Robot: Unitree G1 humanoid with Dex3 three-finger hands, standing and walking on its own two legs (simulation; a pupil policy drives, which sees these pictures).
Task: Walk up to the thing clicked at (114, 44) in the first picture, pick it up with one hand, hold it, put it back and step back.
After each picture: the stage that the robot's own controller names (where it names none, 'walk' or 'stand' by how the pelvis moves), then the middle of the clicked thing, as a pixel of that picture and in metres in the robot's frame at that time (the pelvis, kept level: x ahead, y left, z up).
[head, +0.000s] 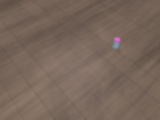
stand; (116, 43) +1.27 -0.36 -0.72
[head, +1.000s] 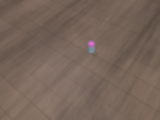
walk; (91, 47) +1.18 +0.00 -0.70
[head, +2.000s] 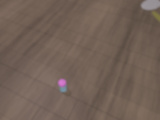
walk; (62, 85) +0.69 +0.21 -0.70
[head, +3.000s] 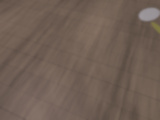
walk; out of the picture +0.36 +0.22 -0.70
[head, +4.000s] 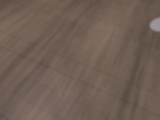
stand; out of the picture +0.25 +0.19 -0.71
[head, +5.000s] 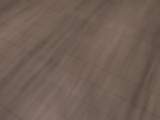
stand; out of the picture +0.24 +0.18 -0.71
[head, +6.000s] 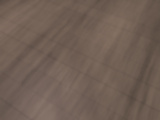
stand; out of the picture +0.26 +0.15 -0.71
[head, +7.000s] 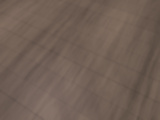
stand; out of the picture +0.27 +0.16 -0.70
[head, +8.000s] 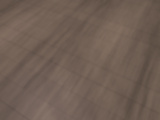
stand; out of the picture +0.29 +0.15 -0.72
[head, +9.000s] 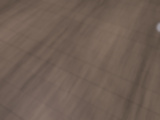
stand; out of the picture +0.28 +0.15 -0.73
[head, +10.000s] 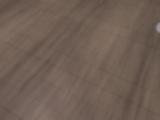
stand; out of the picture +0.28 +0.16 -0.73
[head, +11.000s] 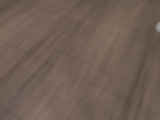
stand; out of the picture +0.27 +0.16 -0.73
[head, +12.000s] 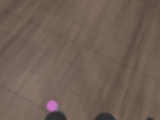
go down; (52, 107) +0.32 +0.16 -0.58
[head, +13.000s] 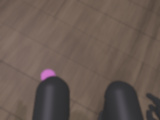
go down; (49, 78) +0.36 +0.19 -0.33
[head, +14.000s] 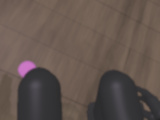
close in; (28, 72) +0.35 +0.21 -0.26
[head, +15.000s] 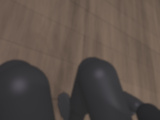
close; out of the picture +0.35 +0.22 -0.21
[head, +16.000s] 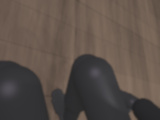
close; out of the picture +0.35 +0.24 -0.21
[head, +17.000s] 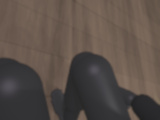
lift; out of the picture +0.34 +0.22 -0.20
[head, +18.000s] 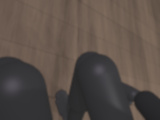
lift; out of the picture +0.33 +0.23 -0.19
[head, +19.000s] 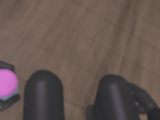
lift; (4, 86) +0.26 +0.26 -0.06
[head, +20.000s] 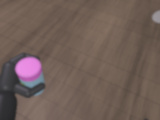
lift; (32, 77) +0.31 +0.17 +0.08
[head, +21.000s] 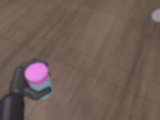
hold; (40, 81) +0.31 +0.16 +0.04
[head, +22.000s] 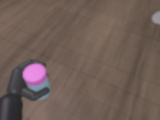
hold; (38, 82) +0.31 +0.17 +0.04
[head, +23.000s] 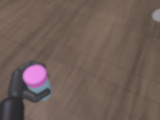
crouch; (38, 83) +0.31 +0.16 +0.04
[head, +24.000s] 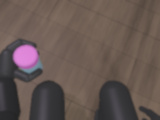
lower; (29, 62) +0.37 +0.19 -0.05
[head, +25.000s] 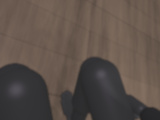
lower; out of the picture +0.38 +0.26 -0.16
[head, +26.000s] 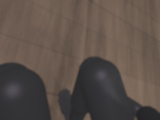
lower; out of the picture +0.35 +0.26 -0.18
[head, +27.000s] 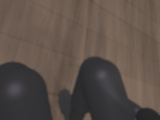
lower; out of the picture +0.35 +0.26 -0.18
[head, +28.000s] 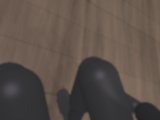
lower; out of the picture +0.33 +0.25 -0.19
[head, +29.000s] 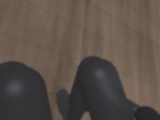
open; out of the picture +0.33 +0.25 -0.21
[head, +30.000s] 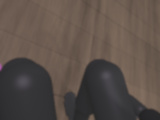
stand; out of the picture +0.33 +0.24 -0.22
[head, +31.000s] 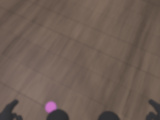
stand; (51, 108) +0.32 +0.19 -0.56
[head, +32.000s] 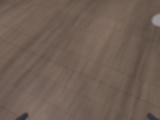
stand; out of the picture +0.29 +0.18 -0.66
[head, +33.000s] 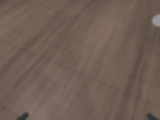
stand; out of the picture +0.29 +0.18 -0.66
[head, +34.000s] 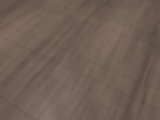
stand; out of the picture +0.31 +0.17 -0.72
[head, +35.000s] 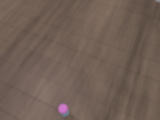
walk; (63, 110) +0.37 +0.17 -0.69
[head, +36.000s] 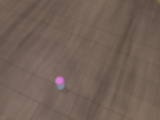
walk; (59, 83) +0.59 +0.18 -0.70
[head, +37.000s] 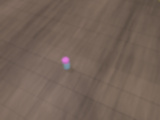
stand; (66, 63) +0.90 +0.26 -0.70
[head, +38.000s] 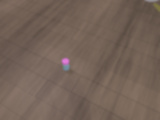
stand; (65, 64) +0.92 +0.18 -0.72
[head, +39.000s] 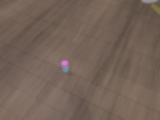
stand; (65, 66) +0.93 +0.20 -0.73
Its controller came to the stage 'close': yes
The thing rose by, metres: 0.75
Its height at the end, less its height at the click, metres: +0.00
